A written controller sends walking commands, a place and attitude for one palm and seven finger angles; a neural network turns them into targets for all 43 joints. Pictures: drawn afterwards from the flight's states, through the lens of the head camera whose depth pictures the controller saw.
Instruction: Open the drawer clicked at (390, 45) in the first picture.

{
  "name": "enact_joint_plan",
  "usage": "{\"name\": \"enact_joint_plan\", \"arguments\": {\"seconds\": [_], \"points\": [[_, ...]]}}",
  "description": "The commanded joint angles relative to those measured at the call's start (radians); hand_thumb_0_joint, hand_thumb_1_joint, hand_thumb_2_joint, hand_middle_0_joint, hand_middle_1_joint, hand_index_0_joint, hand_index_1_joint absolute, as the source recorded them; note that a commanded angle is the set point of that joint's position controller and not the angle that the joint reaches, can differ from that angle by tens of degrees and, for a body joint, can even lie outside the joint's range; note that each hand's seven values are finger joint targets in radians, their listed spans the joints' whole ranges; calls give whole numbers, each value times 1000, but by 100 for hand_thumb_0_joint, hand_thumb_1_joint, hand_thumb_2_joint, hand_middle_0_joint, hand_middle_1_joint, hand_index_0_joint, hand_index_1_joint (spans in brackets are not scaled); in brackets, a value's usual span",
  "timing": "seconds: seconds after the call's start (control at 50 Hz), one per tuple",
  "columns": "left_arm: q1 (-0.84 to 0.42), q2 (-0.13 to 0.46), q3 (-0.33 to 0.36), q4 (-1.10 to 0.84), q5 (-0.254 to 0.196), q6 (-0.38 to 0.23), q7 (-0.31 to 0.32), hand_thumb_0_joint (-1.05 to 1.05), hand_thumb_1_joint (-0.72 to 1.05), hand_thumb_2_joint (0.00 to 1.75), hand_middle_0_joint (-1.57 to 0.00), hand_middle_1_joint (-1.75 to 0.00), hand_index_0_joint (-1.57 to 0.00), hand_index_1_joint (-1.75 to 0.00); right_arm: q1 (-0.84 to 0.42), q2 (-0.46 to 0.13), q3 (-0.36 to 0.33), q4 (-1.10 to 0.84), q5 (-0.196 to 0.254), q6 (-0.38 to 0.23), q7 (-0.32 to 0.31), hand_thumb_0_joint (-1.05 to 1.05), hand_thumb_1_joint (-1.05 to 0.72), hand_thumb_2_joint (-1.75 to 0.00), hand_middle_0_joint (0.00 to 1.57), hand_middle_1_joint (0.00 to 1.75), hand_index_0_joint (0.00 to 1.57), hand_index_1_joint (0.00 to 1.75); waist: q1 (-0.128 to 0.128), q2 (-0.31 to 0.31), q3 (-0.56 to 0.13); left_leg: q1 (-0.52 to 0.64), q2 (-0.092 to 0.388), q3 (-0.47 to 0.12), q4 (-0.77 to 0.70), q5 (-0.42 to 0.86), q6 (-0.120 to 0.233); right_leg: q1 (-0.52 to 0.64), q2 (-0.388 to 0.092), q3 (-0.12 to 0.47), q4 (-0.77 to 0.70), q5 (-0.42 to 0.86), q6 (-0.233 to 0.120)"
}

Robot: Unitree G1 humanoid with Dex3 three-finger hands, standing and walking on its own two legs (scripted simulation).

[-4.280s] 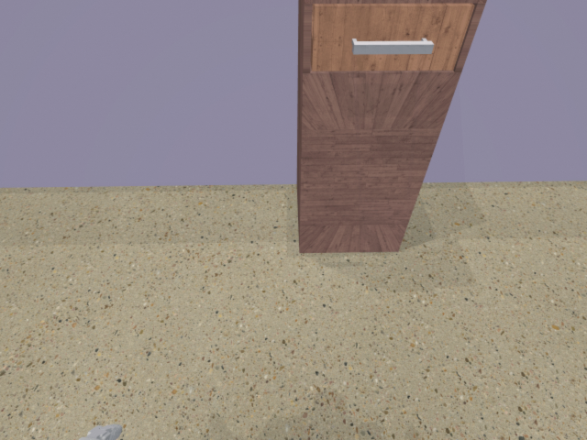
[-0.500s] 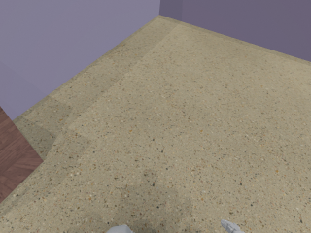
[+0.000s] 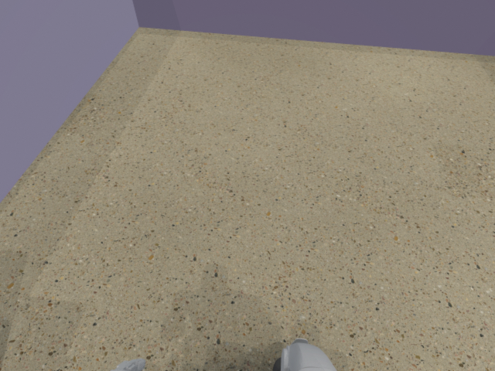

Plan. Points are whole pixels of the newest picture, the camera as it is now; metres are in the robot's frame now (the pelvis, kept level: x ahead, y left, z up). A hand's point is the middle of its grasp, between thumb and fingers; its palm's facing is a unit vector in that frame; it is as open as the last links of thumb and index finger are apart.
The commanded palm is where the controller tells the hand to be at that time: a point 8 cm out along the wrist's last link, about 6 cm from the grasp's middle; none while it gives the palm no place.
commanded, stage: turn to face it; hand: left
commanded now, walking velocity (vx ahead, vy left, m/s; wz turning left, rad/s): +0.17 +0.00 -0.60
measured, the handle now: out of the picture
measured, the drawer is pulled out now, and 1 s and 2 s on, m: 0.00 0.00 0.00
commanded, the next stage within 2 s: none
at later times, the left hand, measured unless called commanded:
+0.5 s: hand (158, 334) +0.22 +0.17 -0.17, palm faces +0.17 -0.97 -0.16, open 7.3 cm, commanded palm none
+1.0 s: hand out of the picture +0.15 +0.22 -0.16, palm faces +0.43 -0.87 -0.26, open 7.4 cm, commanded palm none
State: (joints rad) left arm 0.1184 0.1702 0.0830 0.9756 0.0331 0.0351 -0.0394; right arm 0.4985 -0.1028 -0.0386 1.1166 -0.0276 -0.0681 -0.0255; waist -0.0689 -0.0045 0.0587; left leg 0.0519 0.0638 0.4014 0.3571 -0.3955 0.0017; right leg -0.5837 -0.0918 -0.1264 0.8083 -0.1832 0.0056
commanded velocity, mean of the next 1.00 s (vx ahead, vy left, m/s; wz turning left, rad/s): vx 0.00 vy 0.00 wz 0.59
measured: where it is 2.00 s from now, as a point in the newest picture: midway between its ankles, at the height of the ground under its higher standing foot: outside the picture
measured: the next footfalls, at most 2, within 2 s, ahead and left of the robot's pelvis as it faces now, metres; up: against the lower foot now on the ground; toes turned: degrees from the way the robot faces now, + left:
right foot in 0.10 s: +0.18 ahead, -0.12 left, +0.00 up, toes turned -11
left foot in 0.54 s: +0.22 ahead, +0.11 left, +0.00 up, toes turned +19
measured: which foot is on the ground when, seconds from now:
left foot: down 0.00-0.08, up 0.10-0.52, down 0.54-1.00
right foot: up 0.00-0.08, down 0.10-0.54, up 0.56-1.00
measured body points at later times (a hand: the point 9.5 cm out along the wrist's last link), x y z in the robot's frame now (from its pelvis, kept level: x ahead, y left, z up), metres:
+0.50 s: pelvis +0.14 -0.01 -0.01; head +0.15 +0.01 +0.44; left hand +0.21 +0.23 -0.16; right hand +0.23 -0.25 -0.15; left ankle +0.18 +0.10 -0.72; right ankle +0.14 -0.11 -0.73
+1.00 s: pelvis +0.14 -0.02 +0.00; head +0.16 +0.00 +0.45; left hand +0.12 +0.26 -0.14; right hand +0.29 -0.23 -0.14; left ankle +0.18 +0.09 -0.73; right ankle +0.19 -0.18 -0.69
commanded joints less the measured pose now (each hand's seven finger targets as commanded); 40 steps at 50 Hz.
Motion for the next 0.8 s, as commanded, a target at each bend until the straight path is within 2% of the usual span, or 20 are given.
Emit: {"name": "enact_joint_plan", "arguments": {"seconds": [0.0, 0.02, 0.04, 0.06, 0.08, 0.1, 0.12, 0.18, 0.2, 0.26, 0.32, 0.44, 0.48, 0.5, 0.52, 0.54, 0.56, 0.62, 0.66, 0.78], "points": [[-19, 33, 1, -96, -4, -45, 2, 0, 90, 90, -20, -30, -20, -30, 35, -202, -44, -51, -2, -8, -7, 0, -90, -90, 20, 30, 20, 30, 56, 134, 18, 49, 309, -82, 109, 1025, 90, 54, 82, -75, -134, -89, -56], [61, 44, 3, -70, 1, -54, 6, 0, 90, 90, -20, -30, -20, -30, 21, -211, -44, -60, 2, -7, -6, 0, -90, -90, 20, 30, 20, 30, 89, 131, -39, 20, 289, -67, 225, 1084, 73, 184, 111, -90, -186, -54, -67], [200, 74, 10, -25, 7, -71, 14, 0, 90, 90, -20, -30, -20, -30, 2, -209, -40, -63, 9, -5, -3, 0, -90, -90, 20, 30, 20, 30, 157, 106, -132, -77, 254, -60, 421, 997, 34, 429, 111, -79, -293, 76, -76], [317, 177, 30, 12, 11, -92, 30, 0, 90, 90, -20, -30, -20, -30, 40, -154, -28, -72, 27, -3, 10, 0, -90, -90, 20, 30, 20, 30, 191, -85, -290, -382, 171, -78, 696, 529, -14, 804, -121, 167, -283, 391, -148], [398, 255, 41, 39, -14, -98, 46, 0, 90, 90, -20, -30, -20, -30, 49, -97, -14, -90, 35, -2, 3, 0, -90, -90, 20, 30, 20, 30, 177, -206, -449, -584, 7, -183, 1005, -227, -62, 984, -380, 524, -281, 889, -277], [347, 239, 30, 21, -30, -93, 62, 0, 90, 90, -20, -30, -20, -30, -9, -120, -19, -106, 41, 11, -9, 0, -90, -90, 20, 30, 20, 30, 174, -86, -418, -555, 34, -344, 1064, -216, -37, 865, -394, 444, -321, 973, -318], [267, 200, 14, 21, -26, -94, 68, 0, 90, 90, -20, -30, -20, -30, -33, -74, -15, -96, 34, 18, -6, 0, -90, -90, 20, 30, 20, 30, 141, -9, -277, -595, 58, -371, 1053, -132, -37, 746, -358, 328, -349, 887, -287], [124, 103, -26, 12, -23, -102, 68, 0, 90, 90, -20, -30, -20, -30, -32, -57, -11, -57, 15, 61, -7, 0, -90, -90, 20, 30, 20, 30, 56, -20, -64, -508, 94, -397, 948, -8, -41, 354, -275, 149, -464, 686, -157], [83, 89, -29, 12, -18, -104, 69, 0, 90, 90, -20, -30, -20, -30, 9, -41, -8, -43, 13, 71, -5, 0, -90, -90, 20, 30, 20, 30, 20, -21, -46, -486, 90, -404, 887, 20, -42, 308, -243, 85, -481, 637, -133], [40, 72, -27, -12, -16, -92, 69, 0, 90, 90, -20, -30, -20, -30, 7, -45, -12, -50, 11, 98, 2, 0, -90, -90, 20, 30, 20, 30, -1, -103, -41, -470, 76, -364, 784, 58, -63, 249, -216, -15, -504, 494, -128], [38, 85, -18, -30, -14, -76, 71, 0, 90, 90, -20, -30, -20, -30, -80, -63, -18, -100, 9, 102, 16, 0, -90, -90, 20, 30, 20, 30, 19, -131, -22, -501, 71, -333, 693, 77, -68, 272, -228, -37, -511, 352, -134], [80, 151, 12, -49, -5, -49, 74, 0, 90, 90, -20, -30, -20, -30, -248, -111, -29, -192, 6, 89, 38, 0, -90, -90, 20, 30, 20, 30, 79, -152, -27, -496, 54, -284, 412, 55, -50, 417, -280, -47, -379, 317, -123], [84, 169, 18, -56, -10, -39, 71, 0, 90, 90, -20, -30, -20, -30, -221, -141, -39, -202, 2, 90, 40, 0, -90, -90, 20, 30, 20, 30, 58, -88, -55, -393, 29, -260, 299, 143, -39, 395, -268, -77, -283, 253, -89], [79, 161, 18, -63, -15, -33, 69, 0, 90, 90, -20, -30, -20, -30, -157, -180, -50, -196, -1, 85, 41, 0, -90, -90, 20, 30, 20, 30, 21, 34, -92, -277, 39, -308, 187, 283, -22, 337, -235, -100, -138, 161, -50], [94, 111, 16, -95, -27, -27, 64, 0, 90, 90, -20, -30, -20, -30, -92, -280, -72, -200, -8, 73, 37, 0, -90, -90, 20, 30, 20, 30, -2, 341, -123, -173, 249, -652, 54, 621, 88, 144, -93, -137, 104, -191, 41], [44, 93, 1, -146, -23, -22, 65, 0, 90, 90, -20, -30, -20, -30, -61, -342, -79, -192, -1, 74, 27, 0, -90, -90, 20, 30, 20, 30, -19, 408, -122, -154, 398, -837, -7, 876, 213, 26, -4, -38, 321, -548, 75], [21, 113, 2, -146, -13, -13, 69, 0, 90, 90, -20, -30, -20, -30, -78, -327, -75, -180, 1, 74, 17, 0, -90, -90, 20, 30, 20, 30, -12, 284, -144, -155, 378, -791, -8, 724, 227, 11, -20, 66, 407, -480, 59], [23, 123, 18, -117, -11, -16, 55, 0, 90, 90, -20, -30, -20, -30, -227, -275, -58, -237, 2, 66, 7, 0, -90, -90, 20, 30, 20, 30, 39, 157, -124, -209, 246, -675, -18, 501, 140, -31, -33, 117, 449, -244, 70], [75, 122, 19, -95, -14, -12, 51, 0, 90, 90, -20, -30, -20, -30, -258, -273, -58, -249, 7, 61, 7, 0, -90, -90, 20, 30, 20, 30, 55, 111, -159, -214, 191, -613, -32, 438, 122, 15, -23, 119, 414, -174, 78], [77, 134, 22, -102, -15, -3, 59, 0, 90, 90, -20, -30, -20, -30, -234, -284, -69, -242, 10, 66, 15, 0, -90, -90, 20, 30, 20, 30, 42, 104, -153, -185, 168, -662, -73, 322, 139, 24, -11, 131, 293, -155, 100]]}}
